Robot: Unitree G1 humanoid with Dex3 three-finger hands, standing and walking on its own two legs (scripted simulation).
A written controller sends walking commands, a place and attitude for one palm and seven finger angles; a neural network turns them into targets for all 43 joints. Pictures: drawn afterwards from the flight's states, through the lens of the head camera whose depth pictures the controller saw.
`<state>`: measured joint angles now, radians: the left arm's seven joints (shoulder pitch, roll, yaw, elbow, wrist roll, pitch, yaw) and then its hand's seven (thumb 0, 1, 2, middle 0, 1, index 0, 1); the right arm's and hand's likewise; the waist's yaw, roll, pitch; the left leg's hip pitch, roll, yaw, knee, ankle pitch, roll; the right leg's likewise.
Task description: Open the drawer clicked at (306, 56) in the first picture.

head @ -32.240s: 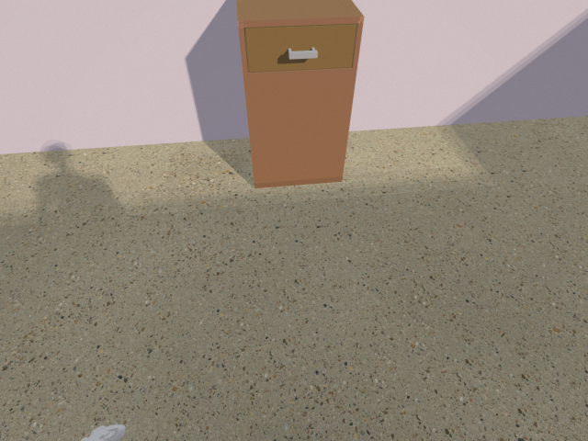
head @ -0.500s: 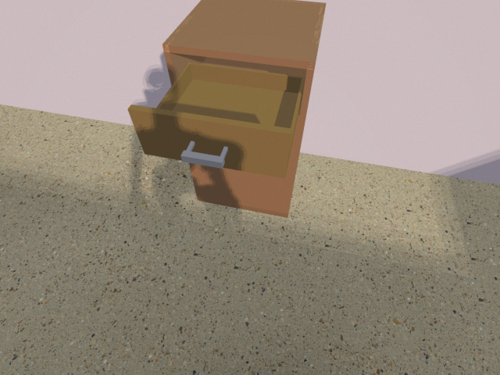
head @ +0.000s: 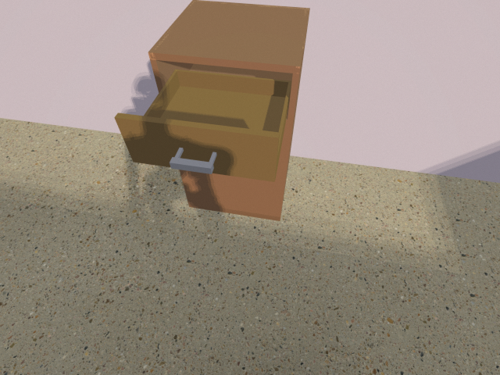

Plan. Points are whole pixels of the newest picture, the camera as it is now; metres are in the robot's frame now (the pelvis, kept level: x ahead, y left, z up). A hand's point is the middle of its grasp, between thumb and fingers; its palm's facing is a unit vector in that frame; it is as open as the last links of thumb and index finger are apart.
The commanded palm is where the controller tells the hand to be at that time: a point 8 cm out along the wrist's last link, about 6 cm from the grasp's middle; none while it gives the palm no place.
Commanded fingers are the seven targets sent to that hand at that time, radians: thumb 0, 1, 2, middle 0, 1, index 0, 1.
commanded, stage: look to check the result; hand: left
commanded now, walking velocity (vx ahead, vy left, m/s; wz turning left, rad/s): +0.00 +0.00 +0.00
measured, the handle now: (194, 159) +0.61 +0.18 -0.08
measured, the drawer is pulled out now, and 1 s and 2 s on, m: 0.29 0.29 0.29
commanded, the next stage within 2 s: stand and wait in 0.58 s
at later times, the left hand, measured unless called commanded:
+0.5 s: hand out of the picture +0.00 +0.16 -0.17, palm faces +0.04 -0.98 -0.17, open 7.3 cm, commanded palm none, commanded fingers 0.00 0.90 0.90 -0.20 -0.30 -0.20 -0.30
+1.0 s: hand out of the picture +0.02 +0.16 -0.17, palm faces +0.03 -0.98 -0.18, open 7.3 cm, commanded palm none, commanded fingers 0.00 0.90 0.90 -0.20 -0.30 -0.20 -0.30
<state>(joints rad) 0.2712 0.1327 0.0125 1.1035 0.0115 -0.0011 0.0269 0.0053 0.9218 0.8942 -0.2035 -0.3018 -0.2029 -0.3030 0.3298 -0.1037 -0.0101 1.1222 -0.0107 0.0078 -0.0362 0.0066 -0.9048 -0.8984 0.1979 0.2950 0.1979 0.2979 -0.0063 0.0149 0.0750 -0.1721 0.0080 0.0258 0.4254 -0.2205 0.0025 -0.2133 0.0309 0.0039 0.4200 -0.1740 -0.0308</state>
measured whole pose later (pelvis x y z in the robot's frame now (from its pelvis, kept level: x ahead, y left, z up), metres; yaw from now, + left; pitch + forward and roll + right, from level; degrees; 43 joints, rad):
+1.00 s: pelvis +0.03 +0.00 +0.00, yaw +0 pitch -1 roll +0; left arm 0.27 0.13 0.01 1.12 0.01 -0.01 0.03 0.00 0.92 0.89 -0.20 -0.30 -0.20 -0.30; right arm 0.29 -0.11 -0.01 1.13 -0.01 0.00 -0.04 0.01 -0.91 -0.90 0.20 0.29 0.20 0.30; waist 0.00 0.01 0.08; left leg -0.13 0.02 0.03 0.40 -0.25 0.00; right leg -0.17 0.04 0.01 0.40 -0.20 -0.03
